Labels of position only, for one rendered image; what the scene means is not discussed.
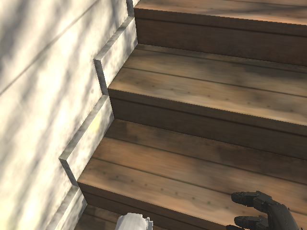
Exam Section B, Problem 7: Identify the robot right hand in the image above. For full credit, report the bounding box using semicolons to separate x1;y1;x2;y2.
225;191;303;230

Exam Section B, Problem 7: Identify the robot left thigh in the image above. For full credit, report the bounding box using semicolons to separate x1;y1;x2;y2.
115;213;154;230

